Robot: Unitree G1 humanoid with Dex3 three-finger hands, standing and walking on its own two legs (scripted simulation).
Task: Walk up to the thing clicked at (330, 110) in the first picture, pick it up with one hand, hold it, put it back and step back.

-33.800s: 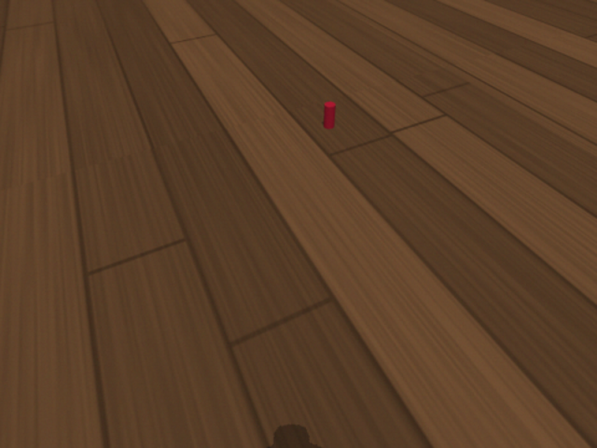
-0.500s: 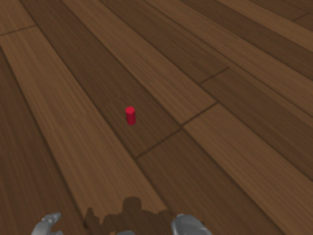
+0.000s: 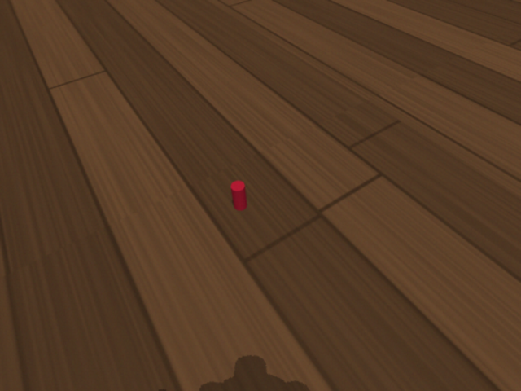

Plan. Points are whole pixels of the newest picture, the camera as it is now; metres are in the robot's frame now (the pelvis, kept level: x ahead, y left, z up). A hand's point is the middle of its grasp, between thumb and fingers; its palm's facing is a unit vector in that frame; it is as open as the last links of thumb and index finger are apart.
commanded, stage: step back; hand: left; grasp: from the side
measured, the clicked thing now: (239, 196) +1.04 +0.18 -0.69
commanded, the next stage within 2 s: stand in 0.80 s
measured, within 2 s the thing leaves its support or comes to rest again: neither
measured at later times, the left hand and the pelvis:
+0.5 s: hand out of the picture +0.12 +0.24 -0.13, palm faces +0.04 -0.93 -0.37, open 7.4 cm; pelvis +0.04 -0.02 +0.01, yaw +2 degrees
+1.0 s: hand out of the picture +0.15 +0.26 -0.14, palm faces +0.02 -0.94 -0.34, open 7.4 cm; pelvis +0.06 +0.01 +0.02, yaw +1 degrees
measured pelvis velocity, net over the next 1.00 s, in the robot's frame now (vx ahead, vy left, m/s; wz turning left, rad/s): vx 0.06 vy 0.01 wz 0.02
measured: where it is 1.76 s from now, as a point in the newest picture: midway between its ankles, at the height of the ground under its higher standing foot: outside the picture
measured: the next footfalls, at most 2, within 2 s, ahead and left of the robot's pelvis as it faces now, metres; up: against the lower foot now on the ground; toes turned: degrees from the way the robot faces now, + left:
right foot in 0.26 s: +0.09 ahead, -0.14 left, +0.00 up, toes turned -2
left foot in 0.54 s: +0.10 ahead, +0.13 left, +0.00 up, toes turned +1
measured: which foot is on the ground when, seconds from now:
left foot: down 0.00-0.28, up 0.30-0.52, down 0.54-1.00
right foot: down 0.00-0.02, up 0.04-0.24, down 0.26-1.00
